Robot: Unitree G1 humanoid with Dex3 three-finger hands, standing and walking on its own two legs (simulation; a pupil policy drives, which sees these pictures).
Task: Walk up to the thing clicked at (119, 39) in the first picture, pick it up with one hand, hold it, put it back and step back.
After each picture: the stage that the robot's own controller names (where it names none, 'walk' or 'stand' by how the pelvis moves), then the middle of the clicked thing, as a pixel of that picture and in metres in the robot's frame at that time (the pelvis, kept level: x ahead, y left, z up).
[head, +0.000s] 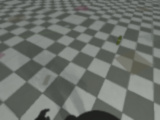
stand; (118, 40) +1.86 -0.66 -0.65
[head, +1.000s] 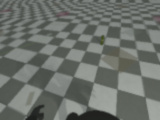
walk; (102, 40) +1.81 -0.14 -0.62
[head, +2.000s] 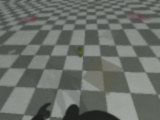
walk; (80, 52) +1.24 +0.27 -0.65
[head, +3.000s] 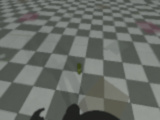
walk; (79, 69) +0.80 +0.21 -0.64
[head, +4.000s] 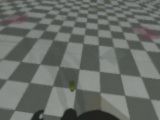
walk; (72, 86) +0.50 +0.20 -0.63
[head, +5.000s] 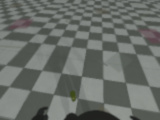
stand; (73, 96) +0.38 +0.19 -0.65
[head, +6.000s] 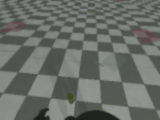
stand; (70, 98) +0.36 +0.21 -0.66
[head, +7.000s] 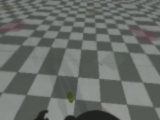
stand; (70, 97) +0.37 +0.21 -0.66
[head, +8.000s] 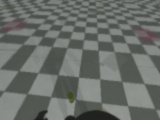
stand; (71, 97) +0.37 +0.21 -0.66
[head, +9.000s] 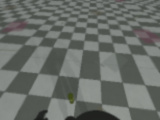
stand; (71, 98) +0.36 +0.21 -0.66
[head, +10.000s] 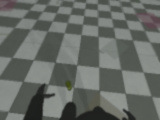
go down; (69, 86) +0.39 +0.21 -0.60
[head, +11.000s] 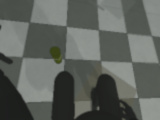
go down; (57, 56) +0.45 +0.25 -0.24
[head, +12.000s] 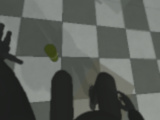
close in; (52, 54) +0.44 +0.26 -0.23
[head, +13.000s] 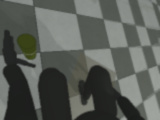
close; (29, 49) +0.42 +0.29 -0.16
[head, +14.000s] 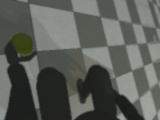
lift; (25, 49) +0.42 +0.29 -0.16
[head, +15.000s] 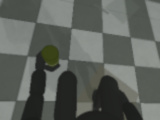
lift; (52, 60) +0.35 +0.26 -0.04
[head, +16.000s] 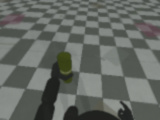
hold; (66, 70) +0.33 +0.16 +0.08
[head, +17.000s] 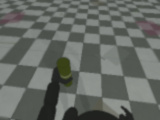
hold; (66, 74) +0.32 +0.17 +0.04
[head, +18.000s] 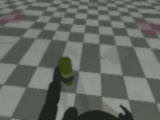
hold; (67, 73) +0.32 +0.16 +0.04
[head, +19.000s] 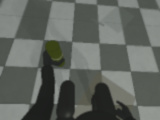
crouch; (57, 56) +0.43 +0.21 -0.04
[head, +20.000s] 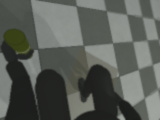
lower; (22, 47) +0.43 +0.30 -0.17
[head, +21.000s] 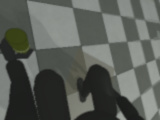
lower; (21, 46) +0.43 +0.30 -0.16
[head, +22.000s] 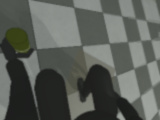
lower; (22, 46) +0.43 +0.30 -0.16
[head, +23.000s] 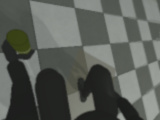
lower; (23, 47) +0.42 +0.30 -0.16
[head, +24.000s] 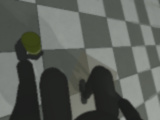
loosen; (33, 48) +0.42 +0.27 -0.15
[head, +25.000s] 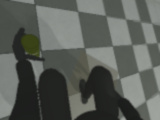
withdraw; (32, 49) +0.43 +0.28 -0.17
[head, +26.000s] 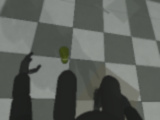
walk; (64, 56) +0.45 +0.23 -0.24
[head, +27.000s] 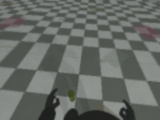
stand; (71, 96) +0.38 +0.18 -0.58
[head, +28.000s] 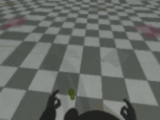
stand; (71, 94) +0.39 +0.19 -0.60
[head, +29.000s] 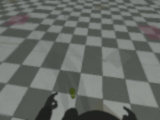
stand; (72, 93) +0.39 +0.19 -0.61
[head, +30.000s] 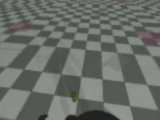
walk; (74, 97) +0.40 +0.19 -0.66
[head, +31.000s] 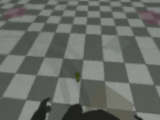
walk; (77, 77) +0.55 +0.18 -0.63
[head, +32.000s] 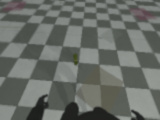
walk; (75, 59) +0.85 +0.23 -0.63
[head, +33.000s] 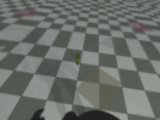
stand; (77, 59) +1.02 +0.21 -0.64
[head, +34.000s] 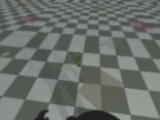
stand; (78, 61) +1.02 +0.22 -0.66
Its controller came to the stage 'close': yes
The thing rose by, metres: 0.68
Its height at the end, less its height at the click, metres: +0.00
